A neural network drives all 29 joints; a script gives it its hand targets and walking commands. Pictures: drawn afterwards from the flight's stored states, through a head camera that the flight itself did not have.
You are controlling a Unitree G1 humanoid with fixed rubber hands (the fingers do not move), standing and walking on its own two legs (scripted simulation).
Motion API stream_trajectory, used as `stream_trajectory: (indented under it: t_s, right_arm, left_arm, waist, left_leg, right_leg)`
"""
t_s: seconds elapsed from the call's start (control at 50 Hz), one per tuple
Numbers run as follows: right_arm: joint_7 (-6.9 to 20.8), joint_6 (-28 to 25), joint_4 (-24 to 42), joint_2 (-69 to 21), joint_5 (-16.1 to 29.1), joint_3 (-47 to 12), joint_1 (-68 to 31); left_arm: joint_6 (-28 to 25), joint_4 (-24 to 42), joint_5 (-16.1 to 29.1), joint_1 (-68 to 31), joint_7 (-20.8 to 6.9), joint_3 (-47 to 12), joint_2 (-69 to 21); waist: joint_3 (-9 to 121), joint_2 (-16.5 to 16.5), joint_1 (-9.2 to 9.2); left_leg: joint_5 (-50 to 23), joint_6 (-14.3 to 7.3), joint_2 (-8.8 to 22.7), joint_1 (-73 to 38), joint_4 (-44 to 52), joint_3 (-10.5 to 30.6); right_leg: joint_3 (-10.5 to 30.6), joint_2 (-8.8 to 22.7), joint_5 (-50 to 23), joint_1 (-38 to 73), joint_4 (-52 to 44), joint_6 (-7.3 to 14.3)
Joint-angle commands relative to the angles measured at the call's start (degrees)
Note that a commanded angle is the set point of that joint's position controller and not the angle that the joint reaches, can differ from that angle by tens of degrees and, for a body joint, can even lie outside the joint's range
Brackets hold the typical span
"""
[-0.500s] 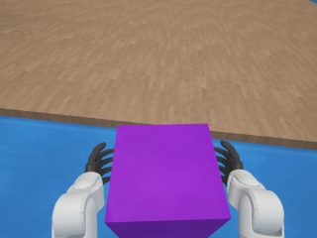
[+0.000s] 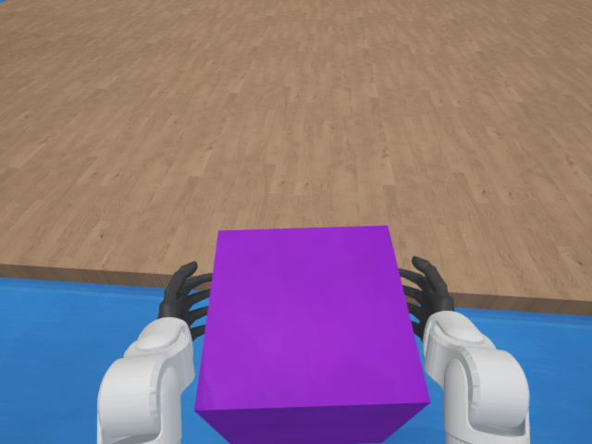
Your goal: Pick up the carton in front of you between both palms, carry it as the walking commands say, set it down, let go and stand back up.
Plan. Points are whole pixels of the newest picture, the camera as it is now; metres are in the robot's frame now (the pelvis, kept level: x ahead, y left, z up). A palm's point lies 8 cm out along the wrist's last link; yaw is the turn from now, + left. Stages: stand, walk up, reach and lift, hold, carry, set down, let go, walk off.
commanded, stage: carry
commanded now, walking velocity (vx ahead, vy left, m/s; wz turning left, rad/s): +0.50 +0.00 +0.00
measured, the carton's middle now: (306, 344) +0.26 -0.01 +0.02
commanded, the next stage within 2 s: none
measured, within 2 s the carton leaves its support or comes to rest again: neither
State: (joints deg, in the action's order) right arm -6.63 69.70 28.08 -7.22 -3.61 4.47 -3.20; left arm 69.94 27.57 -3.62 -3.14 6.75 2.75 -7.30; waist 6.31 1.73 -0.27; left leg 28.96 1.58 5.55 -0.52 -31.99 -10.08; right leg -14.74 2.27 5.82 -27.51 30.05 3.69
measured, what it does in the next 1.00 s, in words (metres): walks ahead: left foot, then right foot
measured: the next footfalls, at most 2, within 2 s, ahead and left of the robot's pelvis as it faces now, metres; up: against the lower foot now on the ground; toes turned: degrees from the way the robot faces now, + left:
left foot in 0.46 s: +0.49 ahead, +0.13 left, +0.00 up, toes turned +11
right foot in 0.92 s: +0.74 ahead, -0.08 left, +0.00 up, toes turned -8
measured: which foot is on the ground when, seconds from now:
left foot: down 0.00-0.00, up 0.02-0.44, down 0.46-0.92, up 0.94-1.00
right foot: down 0.00-0.46, up 0.48-0.90, down 0.92-1.00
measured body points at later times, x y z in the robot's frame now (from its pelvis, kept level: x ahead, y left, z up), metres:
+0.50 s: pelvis +0.33 +0.03 +0.00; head +0.32 +0.04 +0.45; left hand +0.62 +0.18 +0.12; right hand +0.61 -0.13 +0.13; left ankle +0.46 +0.12 -0.72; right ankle +0.13 -0.08 -0.69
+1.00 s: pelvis +0.64 +0.02 +0.00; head +0.69 +0.01 +0.44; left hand +1.03 +0.17 +0.15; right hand +1.03 -0.13 +0.14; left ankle +0.49 +0.12 -0.64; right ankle +0.70 -0.08 -0.72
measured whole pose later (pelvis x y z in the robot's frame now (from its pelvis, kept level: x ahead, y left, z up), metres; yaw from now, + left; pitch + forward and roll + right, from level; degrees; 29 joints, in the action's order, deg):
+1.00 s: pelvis +0.64 +0.02 +0.00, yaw -1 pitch +5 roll -1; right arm -9.6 71.3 4.3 -0.8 -0.3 17.0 -42.4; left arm 70.8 2.4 -2.1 -43.7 9.8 15.5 -3.2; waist -0.4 2.5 2.8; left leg 28.6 -1.7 3.0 20.4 -66.0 -3.5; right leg -8.4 0.6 13.2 -29.5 38.8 4.6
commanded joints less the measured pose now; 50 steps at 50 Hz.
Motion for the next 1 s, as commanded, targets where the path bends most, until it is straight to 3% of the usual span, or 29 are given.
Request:
stream_trajectory:
  t_s: [0.0, 0.02, 0.04, 0.06, 0.08, 0.1, 0.16, 0.3, 0.34, 0.36, 0.4, 0.44, 0.46, 0.48, 0.5, 0.52, 0.54, 0.58, 0.64, 0.68, 0.72, 0.78, 0.84, 0.88, 0.9, 0.92, 0.94, 0.96, 0.98]
  right_arm:
    - [10.8, 0.9, 3.0, -45.8, 18.9, -39.6, -21.3]
    - [11.0, 0.5, 1.2, -47.6, 18.2, -39.6, -20.9]
    - [11.2, -0.1, 1.1, -49.4, 18.1, -39.6, -20.7]
    - [11.5, -0.9, 1.4, -51.9, 18.4, -39.9, -21.5]
    - [11.4, -2.0, 1.1, -53.7, 18.6, -40.6, -22.5]
    - [11.6, -2.9, 1.0, -54.9, 18.3, -41.5, -22.5]
    - [11.5, -4.4, 0.2, -56.3, 17.2, -41.4, -19.8]
    - [9.6, -4.3, 6.9, -48.0, 18.0, -42.8, -19.1]
    - [9.2, -3.4, 8.6, -45.3, 19.0, -42.4, -23.2]
    - [8.8, -2.8, 9.6, -43.0, 19.7, -42.4, -24.6]
    - [7.7, -1.3, 9.5, -38.5, 21.1, -40.4, -29.2]
    - [6.1, 0.2, 4.6, -33.5, 19.6, -36.5, -30.2]
    - [5.4, 0.8, 4.0, -31.0, 20.2, -34.9, -32.6]
    - [5.0, 1.4, 2.7, -28.3, 19.7, -33.1, -35.4]
    - [4.7, 1.9, 2.9, -28.6, 20.3, -32.3, -37.8]
    - [4.2, 2.4, 1.2, -29.8, 21.0, -32.9, -41.1]
    - [4.3, 2.1, 0.1, -32.4, 21.4, -32.7, -45.1]
    - [4.3, 1.9, -2.5, -35.4, 22.1, -31.9, -50.7]
    - [4.4, 1.6, -7.4, -37.5, 22.7, -31.1, -57.2]
    - [4.1, 1.6, -9.5, -37.0, 21.6, -29.2, -60.8]
    - [3.8, 1.6, -13.7, -35.0, 20.4, -27.4, -63.0]
    - [3.2, 1.0, -15.3, -36.4, 19.9, -26.1, -68.5]
    - [3.0, 1.3, -19.8, -38.1, 19.5, -24.6, -69.2]
    - [2.9, 1.5, -20.6, -39.9, 19.5, -24.1, -71.6]
    - [2.8, 2.1, -21.8, -39.1, 19.6, -23.7, -72.7]
    - [2.5, 2.2, -20.5, -39.5, 19.6, -23.4, -73.5]
    - [2.3, 2.8, -23.0, -41.3, 19.0, -23.3, -73.5]
    - [2.2, 2.8, -22.4, -41.0, 18.6, -22.0, -71.9]
    - [1.9, 2.4, -21.0, -42.3, 18.0, -22.2, -74.9]
  left_arm:
    - [-0.5, 0.4, 18.2, -19.5, -9.7, -36.8, -48.0]
    - [-0.9, 2.2, 18.4, -20.6, -10.2, -37.1, -48.4]
    - [-1.5, 0.5, 19.7, -21.1, -10.7, -38.3, -51.7]
    - [-2.1, 0.2, 19.4, -20.9, -11.2, -38.7, -53.6]
    - [-2.8, 0.5, 19.7, -22.4, -11.6, -39.3, -55.6]
    - [-3.7, 2.2, 20.1, -24.0, -11.9, -40.4, -56.8]
    - [-4.9, 3.6, 20.6, -23.2, -12.5, -41.4, -56.3]
    - [-4.6, 5.3, 20.3, -18.9, -11.1, -40.0, -49.2]
    - [-4.0, 7.2, 19.0, -21.3, -10.1, -38.4, -45.0]
    - [-3.7, 9.6, 19.6, -24.2, -9.2, -38.9, -43.1]
    - [-2.4, 9.7, 20.4, -28.5, -7.5, -37.6, -39.1]
    - [-0.5, 7.6, 20.1, -34.3, -5.9, -35.4, -33.6]
    - [0.3, 6.8, 19.6, -35.9, -5.0, -34.3, -31.0]
    - [1.5, 6.1, 19.0, -36.0, -4.3, -33.0, -29.6]
    - [1.9, 6.1, 20.1, -41.9, -3.8, -33.2, -31.0]
    - [2.2, 3.5, 20.4, -45.3, -3.4, -32.5, -31.9]
    - [2.3, 1.2, 20.7, -48.0, -3.0, -32.0, -33.2]
    - [1.6, -0.7, 20.2, -52.7, -2.4, -30.5, -35.6]
    - [1.3, -6.0, 18.3, -57.4, -2.0, -28.0, -36.4]
    - [1.3, -8.4, 18.4, -61.4, -1.9, -28.0, -37.5]
    - [1.5, -13.6, 16.4, -63.5, -1.6, -25.8, -35.6]
    - [0.7, -15.5, 18.5, -69.5, -1.6, -25.4, -38.3]
    - [0.9, -17.2, 18.8, -73.5, -1.8, -23.3, -38.1]
    - [1.3, -20.2, 18.4, -73.3, -2.1, -21.8, -39.4]
    - [1.5, -22.2, 17.5, -71.6, -2.3, -20.4, -38.5]
    - [1.5, -23.7, 17.4, -70.9, -2.4, -20.0, -38.1]
    - [1.7, -23.0, 17.4, -71.4, -2.3, -19.6, -37.6]
    - [1.4, -21.8, 19.7, -73.9, -2.4, -21.0, -39.9]
    - [1.3, -21.6, 19.3, -74.3, -2.9, -20.8, -42.2]
  waist:
    - [17.3, -19.3, 2.07]
    - [15.7, -15.8, 1.64]
    - [15.6, -10.9, 1.55]
    - [13.8, -4.4, 1.03]
    - [13.0, -1.9, 1.01]
    - [12.6, -3.6, 0.85]
    - [11.0, -8.4, 0.99]
    - [5.4, -11.3, 1.13]
    - [1.8, -9.7, 1.84]
    - [1.6, -12.7, 1.8]
    - [5.4, -9.3, 0.7]
    - [10.1, -6.9, -2.21]
    - [15.8, 1.5, -3.88]
    - [17.9, 18.1, -3.62]
    - [17.0, 15.9, -3.14]
    - [16.8, 12.7, -3.04]
    - [16.5, 5.8, -2.91]
    - [17.4, 2.5, -1.95]
    - [15.4, 1.0, -1.47]
    - [14.7, 3.8, -1.39]
    - [13.5, 6.0, -2.17]
    - [13.3, 5.1, -3.43]
    - [13.2, 7.0, -2.28]
    - [15.0, 5.5, 2.36]
    - [18.8, 1.8, 4.54]
    - [23.1, -7.4, 6.26]
    - [23.1, -15.3, 4.22]
    - [28.0, -22.6, 5.55]
    - [28.7, -17.5, 7.05]
  left_leg:
    - [-2.2, 0.0, -6.3, 37.0, -36.1, 4.0]
    - [-2.3, -1.7, -2.1, 40.1, -41.1, 9.5]
    - [-4.0, -2.8, -0.5, 40.1, -43.8, 8.9]
    - [-7.7, -3.3, 2.3, 38.4, -40.6, 10.0]
    - [-11.7, -3.2, 3.9, 37.0, -36.2, 10.5]
    - [-14.5, -2.8, 3.6, 35.1, -33.2, 9.6]
    - [-16.8, -1.9, 2.4, 35.4, -23.2, 6.0]
    - [-25.3, -0.4, 0.2, 36.9, -2.1, 0.9]
    - [-28.8, -1.5, -0.2, 34.8, -0.3, -1.3]
    - [-28.2, -2.1, -0.7, 33.4, 1.9, -1.7]
    - [-24.0, -3.3, -3.3, 22.5, 2.3, -4.9]
    - [-20.1, -4.4, -7.2, 5.5, 3.6, -6.4]
    - [-10.8, -7.1, 3.3, -4.7, 7.0, 9.5]
    - [-4.7, -15.6, 16.7, -13.4, 14.8, 36.5]
    - [-11.1, -16.3, 17.5, -13.2, 16.7, 38.5]
    - [-18.4, -14.4, 15.8, -10.1, 14.1, 31.9]
    - [-22.4, -13.5, 15.4, -6.5, 13.7, 28.2]
    - [-21.2, -12.1, 13.4, -1.9, 14.8, 21.8]
    - [-15.3, -13.2, 12.7, 4.0, 18.4, 15.7]
    - [-15.6, -14.1, 11.4, 1.0, 18.6, 14.3]
    - [-23.7, -12.6, 8.6, -2.5, 16.2, 9.1]
    - [-34.7, -12.4, 7.5, -6.2, 12.9, 7.3]
    - [-38.1, -11.8, 7.8, -4.1, 8.5, 4.8]
    - [-49.3, -9.0, 5.7, -0.4, -3.9, 0.2]
    - [-51.2, -7.4, 3.4, 5.9, -15.0, -1.9]
    - [-34.7, -3.9, -0.3, 19.8, -30.6, -0.6]
    - [-1.9, -3.7, -5.3, 34.9, -40.6, 2.2]
    - [1.8, -3.5, -8.3, 44.7, -52.6, 7.4]
    - [0.4, -4.2, -5.8, 52.2, -58.6, 10.7]
  right_leg:
    - [46.7, 22.3, 10.8, 44.8, -18.2, 9.6]
    - [40.1, 22.2, 7.4, 42.5, -17.4, 8.1]
    - [36.1, 21.7, 1.4, 38.9, -16.4, 8.4]
    - [31.3, 20.0, 1.6, 32.7, -17.6, 6.7]
    - [26.8, 19.4, 3.7, 29.8, -18.9, 5.1]
    - [22.7, 17.2, 3.2, 27.8, -19.5, 2.8]
    - [14.4, 14.8, 3.5, 26.9, -21.4, 2.8]
    - [6.2, 10.9, -8.1, 30.5, -20.2, 2.9]
    - [5.4, 11.2, -11.3, 28.9, -20.4, 2.8]
    - [4.2, 9.8, -11.0, 30.1, -18.6, 2.4]
    - [3.7, 10.6, -21.0, 29.1, -10.4, 1.8]
    - [0.1, 6.7, -23.3, 22.2, 8.2, -0.1]
    - [1.2, 4.0, -10.9, 12.6, 23.2, -2.1]
    - [4.0, -4.2, 16.2, -5.6, 39.8, -4.4]
    - [12.4, -3.0, 22.9, -11.4, 48.6, -2.3]
    - [15.2, 0.3, 20.3, -12.1, 49.3, -0.9]
    - [15.4, 2.0, 17.3, -12.4, 48.1, -0.4]
    - [16.1, 3.9, 12.7, -11.3, 42.7, -0.1]
    - [13.3, 3.8, 10.2, -10.0, 33.3, -0.9]
    - [12.5, 3.7, 8.6, -13.1, 27.1, -1.9]
    - [10.7, 2.8, 3.9, -15.1, 20.9, -2.2]
    - [8.4, 0.6, 1.5, -14.9, 13.1, -1.9]
    - [6.0, -0.9, 1.4, -7.5, 9.2, 0.3]
    - [3.9, -3.6, -2.1, 4.8, 2.3, 1.6]
    - [0.8, -6.6, -1.8, 18.7, 0.3, 1.4]
    - [17.3, 4.7, -4.3, 33.6, -1.0, 4.9]
    - [35.1, 15.1, -16.8, 43.5, -2.1, 7.9]
    - [46.1, 19.4, -19.3, 49.5, -4.9, 15.3]
    - [44.1, 19.9, -19.7, 53.3, -4.0, 16.3]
